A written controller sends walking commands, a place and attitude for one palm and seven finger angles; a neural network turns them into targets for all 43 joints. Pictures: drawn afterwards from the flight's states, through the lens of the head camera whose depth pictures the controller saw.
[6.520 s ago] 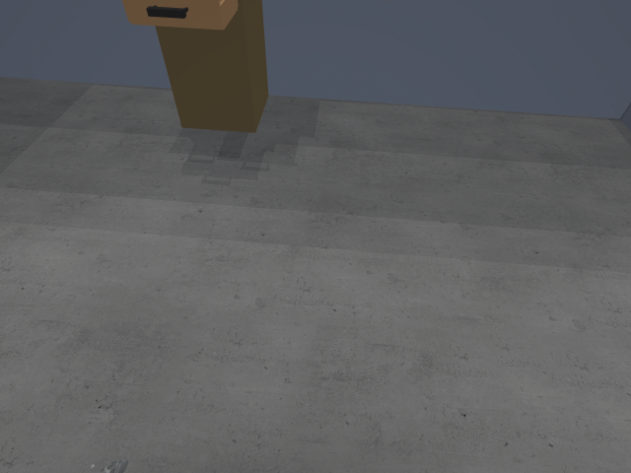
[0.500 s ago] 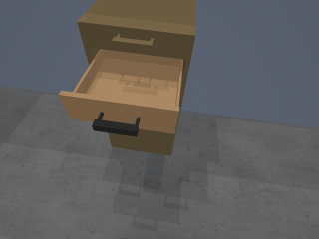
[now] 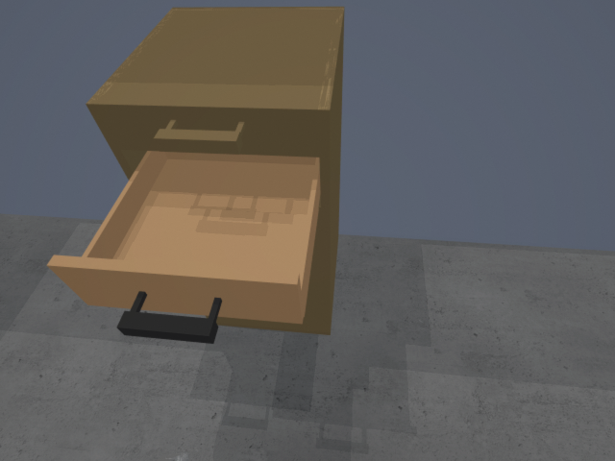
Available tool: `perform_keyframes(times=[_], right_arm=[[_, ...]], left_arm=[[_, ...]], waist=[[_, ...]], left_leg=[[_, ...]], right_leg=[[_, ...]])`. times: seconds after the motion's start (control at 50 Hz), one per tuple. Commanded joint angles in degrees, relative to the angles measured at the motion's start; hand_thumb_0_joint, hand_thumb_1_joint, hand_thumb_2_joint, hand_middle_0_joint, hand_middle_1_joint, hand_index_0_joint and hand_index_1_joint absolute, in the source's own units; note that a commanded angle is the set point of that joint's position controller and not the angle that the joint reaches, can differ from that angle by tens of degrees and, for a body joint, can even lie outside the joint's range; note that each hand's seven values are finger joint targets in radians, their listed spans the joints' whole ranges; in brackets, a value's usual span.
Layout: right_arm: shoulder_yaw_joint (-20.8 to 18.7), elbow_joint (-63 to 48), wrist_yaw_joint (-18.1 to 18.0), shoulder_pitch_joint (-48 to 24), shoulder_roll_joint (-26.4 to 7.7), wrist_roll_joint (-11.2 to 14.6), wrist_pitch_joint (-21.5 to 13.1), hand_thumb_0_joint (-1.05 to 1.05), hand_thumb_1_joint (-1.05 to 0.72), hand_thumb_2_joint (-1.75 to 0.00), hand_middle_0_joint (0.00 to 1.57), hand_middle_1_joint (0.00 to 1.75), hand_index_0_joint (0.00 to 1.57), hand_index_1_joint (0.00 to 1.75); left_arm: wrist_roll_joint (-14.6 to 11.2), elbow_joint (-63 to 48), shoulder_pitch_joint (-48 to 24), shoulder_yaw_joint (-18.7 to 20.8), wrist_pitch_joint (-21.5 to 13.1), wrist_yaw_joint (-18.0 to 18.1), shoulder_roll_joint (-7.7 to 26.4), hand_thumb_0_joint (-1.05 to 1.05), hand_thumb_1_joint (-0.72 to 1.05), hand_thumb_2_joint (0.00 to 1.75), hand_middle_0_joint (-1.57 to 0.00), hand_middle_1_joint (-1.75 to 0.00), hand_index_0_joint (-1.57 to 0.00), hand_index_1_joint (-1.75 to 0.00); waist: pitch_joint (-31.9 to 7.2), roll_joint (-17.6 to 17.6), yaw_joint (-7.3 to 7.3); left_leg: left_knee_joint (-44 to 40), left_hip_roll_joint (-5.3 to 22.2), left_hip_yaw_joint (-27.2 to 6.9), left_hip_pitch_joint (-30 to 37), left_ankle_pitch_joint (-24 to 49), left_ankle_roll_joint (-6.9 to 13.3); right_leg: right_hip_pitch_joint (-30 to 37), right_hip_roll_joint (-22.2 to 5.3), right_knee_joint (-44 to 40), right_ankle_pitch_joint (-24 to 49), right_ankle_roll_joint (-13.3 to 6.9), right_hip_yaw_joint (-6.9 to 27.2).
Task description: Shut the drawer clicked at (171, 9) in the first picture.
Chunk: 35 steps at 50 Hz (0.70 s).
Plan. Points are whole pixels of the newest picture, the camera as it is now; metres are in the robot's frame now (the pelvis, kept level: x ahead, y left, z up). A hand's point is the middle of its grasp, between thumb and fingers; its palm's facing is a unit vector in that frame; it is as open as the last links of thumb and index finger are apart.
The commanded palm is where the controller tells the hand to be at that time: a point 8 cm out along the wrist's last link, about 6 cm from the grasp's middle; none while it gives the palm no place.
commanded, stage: come to a stop and stand still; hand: left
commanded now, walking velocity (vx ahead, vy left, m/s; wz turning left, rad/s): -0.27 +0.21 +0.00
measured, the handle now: (173, 313) +0.33 +0.23 -0.04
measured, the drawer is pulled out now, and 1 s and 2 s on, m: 0.28 0.28 0.28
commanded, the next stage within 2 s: look again from close up in 1.10 s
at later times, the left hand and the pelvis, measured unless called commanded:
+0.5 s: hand out of the picture -0.03 +0.27 -0.18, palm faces +0.10 -0.97 -0.21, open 7.4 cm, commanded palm none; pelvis -0.04 +0.07 +0.00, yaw +1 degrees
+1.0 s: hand out of the picture -0.07 +0.22 -0.17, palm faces +0.01 -0.98 -0.19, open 7.3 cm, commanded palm none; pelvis -0.07 +0.06 +0.01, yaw -1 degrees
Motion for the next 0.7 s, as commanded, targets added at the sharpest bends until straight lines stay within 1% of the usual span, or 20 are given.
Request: perform_keyframes(times=[0.0,0.04,0.12,0.2,0.24,0.26,0.28,0.3,0.32,0.34,0.36,0.38,0.42,0.46,0.56,0.6,0.62,0.64,0.66,0.68], right_arm=[[-1.3,-3.1,0.5,2.3,-3.1,-0.3,2.1,0.00,-0.90,-0.90,0.20,0.30,0.20,0.30],[-2.0,-4.6,0.7,-0.1,-4.5,-0.6,2.9,0.00,-0.90,-0.90,0.20,0.30,0.20,0.30],[-2.3,-6.8,1.2,-2.4,-5.3,-0.6,3.2,0.00,-0.90,-0.90,0.20,0.30,0.20,0.30],[-1.9,-8.3,1.5,-4.5,-5.2,-0.3,1.7,0.00,-0.90,-0.90,0.20,0.30,0.20,0.30],[-1.6,-8.2,1.4,-3.4,-5.5,-0.3,0.9,0.00,-0.90,-0.90,0.20,0.30,0.20,0.30],[-1.6,-7.3,1.3,-1.4,-5.3,-0.2,0.5,0.00,-0.90,-0.90,0.20,0.30,0.20,0.30],[-1.6,-6.9,1.2,-0.2,-7.0,-0.2,0.0,0.00,-0.90,-0.90,0.20,0.30,0.20,0.30],[-2.3,-7.6,1.1,-0.5,-10.9,-0.7,-0.6,0.00,-0.90,-0.90,0.20,0.30,0.20,0.30],[-2.8,-9.5,0.9,-3.4,-14.6,-1.1,-0.2,0.00,-0.90,-0.90,0.20,0.30,0.20,0.30],[-2.1,-10.5,0.7,-7.2,-13.9,-1.5,0.2,0.00,-0.90,-0.90,0.20,0.30,0.20,0.30],[-1.7,-10.7,0.2,-9.2,-12.6,-1.5,-0.3,0.00,-0.90,-0.90,0.20,0.30,0.20,0.30],[-1.4,-10.1,-0.2,-11.0,-11.4,-1.4,-0.2,0.00,-0.90,-0.90,0.20,0.30,0.20,0.30],[-0.7,-10.0,-0.3,-11.5,-9.7,-1.0,-0.3,0.00,-0.90,-0.90,0.20,0.30,0.20,0.30],[-0.6,-9.0,-0.4,-9.6,-9.1,-0.6,-0.7,0.00,-0.90,-0.90,0.20,0.30,0.20,0.30],[-0.9,-5.4,-0.5,-3.5,-9.0,-0.7,-1.0,0.00,-0.90,-0.90,0.20,0.30,0.20,0.30],[-0.9,-4.5,-0.4,-3.1,-9.0,-0.3,-1.1,0.00,-0.90,-0.90,0.20,0.30,0.20,0.30],[-0.7,-4.2,-0.4,-3.5,-8.3,0.0,-1.2,0.00,-0.90,-0.90,0.20,0.30,0.20,0.30],[-0.4,-4.0,-0.2,-3.1,-6.5,0.5,-1.4,0.00,-0.90,-0.90,0.20,0.30,0.20,0.30],[-0.1,-4.2,0.0,-3.6,-5.2,0.7,-1.4,0.00,-0.90,-0.90,0.20,0.30,0.20,0.30],[0.1,-3.9,0.3,-3.7,-4.7,0.6,-1.4,0.00,-0.90,-0.90,0.20,0.30,0.20,0.30]], left_arm=[[0.2,-1.0,5.9,2.5,1.2,1.0,11.5,0.00,0.90,0.90,-0.20,-0.30,-0.20,-0.30],[0.2,-1.0,5.9,2.7,1.6,1.1,12.1,0.00,0.90,0.90,-0.20,-0.30,-0.20,-0.30],[0.6,-2.6,3.2,3.0,2.2,1.0,13.2,0.00,0.90,0.90,-0.20,-0.30,-0.20,-0.30],[1.3,-3.3,3.0,3.4,2.9,0.5,14.0,0.00,0.90,0.90,-0.20,-0.30,-0.20,-0.30],[1.1,-2.7,3.4,3.4,3.1,0.1,14.5,0.00,0.90,0.90,-0.20,-0.30,-0.20,-0.30],[0.8,-2.5,3.1,3.3,3.2,0.0,14.4,0.00,0.90,0.90,-0.20,-0.30,-0.20,-0.30],[0.3,-2.6,3.8,3.0,3.5,-0.1,12.9,0.00,0.90,0.90,-0.20,-0.30,-0.20,-0.30],[-0.2,-3.0,5.5,2.3,3.9,-0.3,9.9,0.00,0.90,0.90,-0.20,-0.30,-0.20,-0.30],[-0.3,-3.8,4.6,1.7,4.3,-0.4,7.5,0.00,0.90,0.90,-0.20,-0.30,-0.20,-0.30],[-0.1,-3.5,3.4,1.8,4.6,-0.2,8.3,0.00,0.90,0.90,-0.20,-0.30,-0.20,-0.30],[0.3,-3.3,4.5,1.9,5.0,-0.3,7.9,0.00,0.90,0.90,-0.20,-0.30,-0.20,-0.30],[0.5,-1.6,5.1,2.1,5.2,-0.4,8.7,0.00,0.90,0.90,-0.20,-0.30,-0.20,-0.30],[0.4,0.2,8.7,1.9,4.7,-0.7,8.7,0.00,0.90,0.90,-0.20,-0.30,-0.20,-0.30],[0.3,0.9,9.2,1.3,4.1,-0.7,8.1,0.00,0.90,0.90,-0.20,-0.30,-0.20,-0.30],[-0.1,1.0,6.6,-0.3,3.3,-0.3,6.6,0.00,0.90,0.90,-0.20,-0.30,-0.20,-0.30],[-0.3,3.0,10.2,-0.4,2.9,-0.1,6.0,0.00,0.90,0.90,-0.20,-0.30,-0.20,-0.30],[-0.2,4.1,12.3,-0.6,2.4,0.1,6.3,0.00,0.90,0.90,-0.20,-0.30,-0.20,-0.30],[0.0,4.8,12.1,-0.6,2.0,0.4,7.7,0.00,0.90,0.90,-0.20,-0.30,-0.20,-0.30],[0.0,4.6,11.3,-0.6,1.7,0.4,9.0,0.00,0.90,0.90,-0.20,-0.30,-0.20,-0.30],[-0.3,4.6,10.3,-0.7,1.6,0.3,9.5,0.00,0.90,0.90,-0.20,-0.30,-0.20,-0.30]], waist=[[-5.6,-7.9,1.94],[-5.3,-8.7,2.32],[-5.9,-11.4,1.65],[-6.8,-14.5,2.60],[-8.0,-13.5,1.92],[-8.4,-13.9,0.80],[-9.0,-8.6,0.33],[-8.7,4.9,0.61],[-4.9,16.4,0.52],[-2.9,12.3,1.09],[-1.4,12.5,2.21],[-0.7,11.9,3.00],[-2.1,10.4,3.86],[-3.9,6.7,3.27],[-5.0,6.8,0.19],[-6.6,4.6,1.52],[-7.3,1.8,2.24],[-6.1,-2.6,1.31],[-5.3,-5.4,0.84],[-4.4,-5.4,0.33]], left_leg=[[7.0,0.1,-3.0,-5.2,3.2,-1.0],[10.6,-0.1,-4.2,-7.4,4.4,-1.4],[7.5,-0.1,-4.2,-5.9,5.4,-1.7],[-6.1,-0.6,-2.0,-0.5,4.5,-0.7],[-16.2,-1.8,-0.1,3.7,8.8,-0.4],[-23.5,-1.9,0.6,8.9,14.2,-0.3],[-29.6,-0.4,-0.8,13.9,18.4,0.1],[-34.6,8.6,-10.8,15.4,21.6,2.6],[-39.6,17.5,-20.0,6.5,26.1,7.1],[-40.9,18.1,-18.9,-1.4,21.4,10.7],[-42.3,16.8,-17.6,-3.4,20.9,11.0],[-40.9,13.1,-13.3,-1.9,21.6,9.9],[-37.9,9.3,-8.4,3.6,24.6,9.3],[-36.5,9.2,-7.2,9.3,31.1,10.0],[-34.8,11.7,-11.0,16.0,39.7,11.8],[-32.4,10.2,-10.2,14.3,38.9,10.1],[-30.3,8.1,-9.1,12.9,35.4,8.0],[-28.5,5.7,-6.7,8.8,29.4,5.3],[-28.7,3.5,-4.9,7.8,24.9,3.7],[-29.7,2.2,-4.1,8.9,21.6,2.8]], right_leg=[[6.5,-17.6,-9.4,42.1,-7.6,11.6],[6.3,-18.2,-9.8,40.0,-7.8,11.8],[4.3,-17.0,-10.7,30.3,-7.2,10.7],[3.9,-15.0,-11.0,16.5,-6.4,11.9],[4.6,-13.5,-8.9,13.6,-4.8,11.6],[2.4,-12.4,-6.7,10.8,-3.1,10.7],[-0.6,-9.9,-2.7,6.8,-0.7,9.3],[-6.4,-4.4,4.2,-4.2,2.3,5.6],[-9.0,0.3,12.6,-17.7,4.6,3.6],[-5.6,-0.2,18.8,-18.0,3.9,8.2],[-5.4,-0.2,22.1,-16.9,3.9,9.5],[-6.2,0.5,25.2,-13.5,3.8,10.5],[-8.1,1.7,27.9,-10.5,4.0,9.7],[-8.8,1.5,24.7,-10.5,4.7,8.7],[-3.5,0.6,6.4,-13.5,5.1,7.0],[3.6,0.8,-4.0,-5.4,4.8,6.6],[7.3,0.1,-10.6,1.7,4.6,7.6],[9.7,-3.4,-12.1,6.8,3.1,12.5],[9.2,-6.8,-12.3,12.1,1.6,14.9],[6.8,-8.6,-12.1,11.7,0.6,14.7]])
